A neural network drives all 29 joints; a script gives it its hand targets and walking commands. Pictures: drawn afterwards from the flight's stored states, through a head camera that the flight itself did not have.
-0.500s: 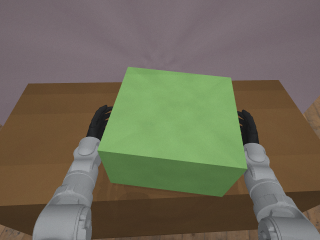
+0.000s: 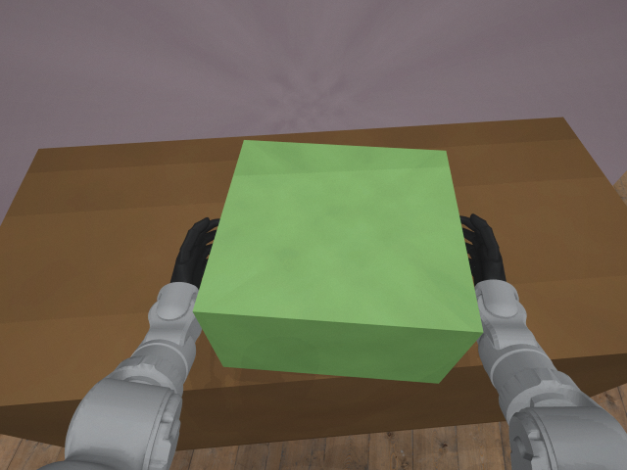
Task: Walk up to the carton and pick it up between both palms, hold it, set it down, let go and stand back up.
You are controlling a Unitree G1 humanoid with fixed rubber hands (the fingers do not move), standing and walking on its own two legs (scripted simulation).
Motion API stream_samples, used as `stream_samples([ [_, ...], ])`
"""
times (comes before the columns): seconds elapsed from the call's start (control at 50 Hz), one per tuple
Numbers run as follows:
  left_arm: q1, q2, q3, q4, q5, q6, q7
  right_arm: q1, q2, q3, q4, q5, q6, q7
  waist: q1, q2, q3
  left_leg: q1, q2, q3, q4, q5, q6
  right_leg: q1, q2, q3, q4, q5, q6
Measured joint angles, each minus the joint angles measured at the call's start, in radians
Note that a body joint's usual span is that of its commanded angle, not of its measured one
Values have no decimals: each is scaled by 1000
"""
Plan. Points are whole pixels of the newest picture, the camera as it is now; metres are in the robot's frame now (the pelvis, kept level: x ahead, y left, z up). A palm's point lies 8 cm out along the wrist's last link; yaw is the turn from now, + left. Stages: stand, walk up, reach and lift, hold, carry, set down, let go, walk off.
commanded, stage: set down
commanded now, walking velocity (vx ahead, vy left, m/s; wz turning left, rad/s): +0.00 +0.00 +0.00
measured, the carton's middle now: (337, 256) +0.42 +0.00 -0.02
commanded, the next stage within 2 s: none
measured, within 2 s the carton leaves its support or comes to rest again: rests again in 0.16 s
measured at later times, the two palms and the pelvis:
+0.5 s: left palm (193, 280) +0.38 +0.20 -0.01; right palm (483, 280) +0.37 -0.20 +0.00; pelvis -0.01 +0.01 -0.02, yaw -1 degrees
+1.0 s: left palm (177, 266) +0.40 +0.23 +0.00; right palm (484, 272) +0.38 -0.21 +0.00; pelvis -0.02 +0.02 -0.02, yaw -3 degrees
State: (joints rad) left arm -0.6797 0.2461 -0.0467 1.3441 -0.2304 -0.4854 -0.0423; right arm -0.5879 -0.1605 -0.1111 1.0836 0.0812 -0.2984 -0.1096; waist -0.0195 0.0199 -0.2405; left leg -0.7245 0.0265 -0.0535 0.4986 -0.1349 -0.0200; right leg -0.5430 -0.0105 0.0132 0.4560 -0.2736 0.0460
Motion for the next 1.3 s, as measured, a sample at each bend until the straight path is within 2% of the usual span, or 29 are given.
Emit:
stream_samples([
  [0.14, -10, 1, -37, 27, -36, -37, 7, -8, -6, 10, 20, 17, -31, 11, -3, 18, -23, -72, 1, -7, 52, -17, 2, -67, 3, -4, 46, -16, 3],
  [0.34, -44, -1, -37, 83, -44, -72, 8, -49, -14, 6, 67, 17, -52, 23, -9, 21, -32, -127, 2, -8, 111, -36, 5, -122, 7, -2, 105, -36, 7],
  [0.74, -88, -1, -16, 123, -12, -97, 10, -93, -14, -47, 146, 1, -112, 46, -11, 14, -21, -171, 3, -6, 172, -56, 16, -158, 10, 4, 145, -43, 20],
  [0.84, -73, 0, -23, 68, -10, -63, 36, -108, -38, 12, 174, 72, -111, 68, -2, 12, -24, -179, 9, 1, 180, -59, 19, -165, 14, 12, 144, -39, 23],
  [0.94, -109, 24, -51, 38, -99, 7, 77, -159, -83, 129, 221, 228, -85, 76, 20, 6, -27, -203, 21, 13, 205, -68, 20, -194, 25, 26, 165, -39, 25],
  [1.04, -159, 58, -85, 5, -163, 67, 76, -220, -111, 201, 215, 328, -52, 67, 32, 7, -22, -238, 26, 14, 230, -71, 22, -233, 29, 28, 195, -43, 26],
  [1.14, -164, 69, -73, -62, -155, 118, 60, -240, -124, 219, 174, 355, -26, 56, 37, 5, -10, -253, 26, 12, 229, -63, 21, -249, 30, 25, 198, -37, 25],
  [1.3, -67, 88, -49, -204, -155, 184, 57, -180, -139, 219, 57, 369, 2, 62, 25, -3, 1, -243, 21, 9, 201, -44, 17, -246, 24, 18, 185, -27, 21],
])
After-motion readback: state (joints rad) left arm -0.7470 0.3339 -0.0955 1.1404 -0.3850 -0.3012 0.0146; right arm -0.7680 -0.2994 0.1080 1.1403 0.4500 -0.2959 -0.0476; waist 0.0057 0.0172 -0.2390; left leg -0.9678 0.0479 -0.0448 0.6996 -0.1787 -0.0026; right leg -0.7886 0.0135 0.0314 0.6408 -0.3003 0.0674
